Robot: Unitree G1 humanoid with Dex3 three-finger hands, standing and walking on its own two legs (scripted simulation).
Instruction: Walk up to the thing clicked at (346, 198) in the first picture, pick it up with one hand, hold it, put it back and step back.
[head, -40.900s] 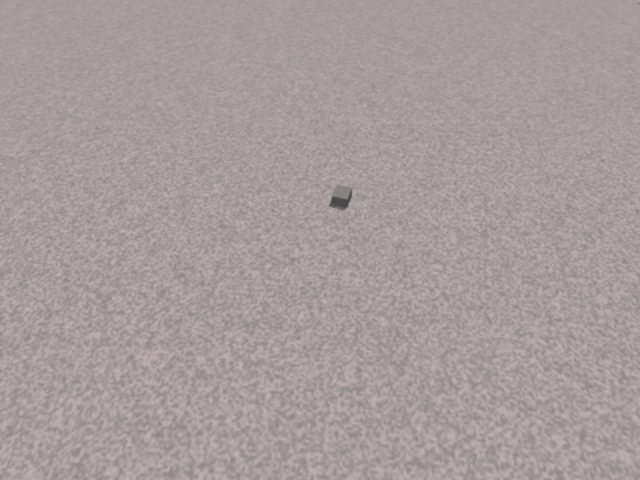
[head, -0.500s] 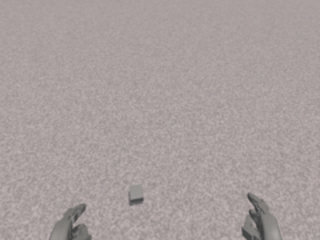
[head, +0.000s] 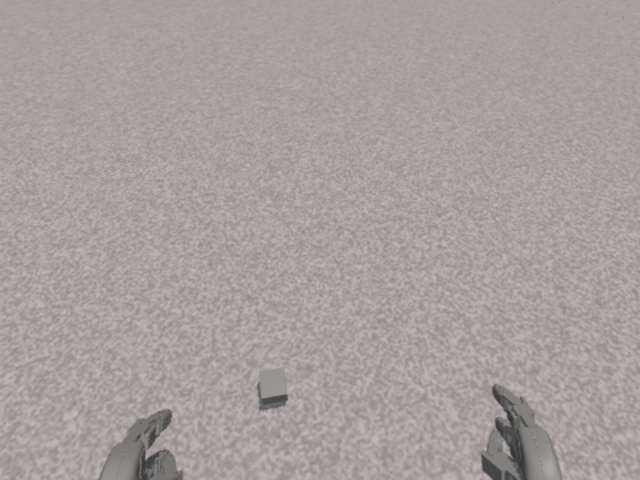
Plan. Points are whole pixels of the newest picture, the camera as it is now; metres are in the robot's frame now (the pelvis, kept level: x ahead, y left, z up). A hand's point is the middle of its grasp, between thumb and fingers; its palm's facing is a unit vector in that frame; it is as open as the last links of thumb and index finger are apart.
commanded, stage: home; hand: left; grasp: from above
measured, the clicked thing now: (273, 385) +0.51 +0.13 -0.69
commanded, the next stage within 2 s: stand in 0.02 s
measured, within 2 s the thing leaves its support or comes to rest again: neither
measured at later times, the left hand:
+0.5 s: hand out of the picture +0.08 +0.23 -0.11, palm faces +0.01 -0.94 -0.33, open 7.4 cm
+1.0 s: hand out of the picture +0.05 +0.23 -0.10, palm faces +0.00 -0.94 -0.33, open 7.4 cm
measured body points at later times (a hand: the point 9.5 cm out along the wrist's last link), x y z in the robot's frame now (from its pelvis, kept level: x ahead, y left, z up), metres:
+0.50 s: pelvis +0.00 +0.00 +0.04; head +0.01 +0.00 +0.49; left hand +0.08 +0.28 -0.08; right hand +0.08 -0.28 -0.08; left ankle +0.01 +0.11 -0.68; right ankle +0.00 -0.14 -0.68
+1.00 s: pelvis -0.01 -0.01 +0.06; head -0.01 -0.01 +0.51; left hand +0.05 +0.28 -0.07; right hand +0.05 -0.29 -0.08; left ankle +0.01 +0.11 -0.68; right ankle +0.00 -0.14 -0.68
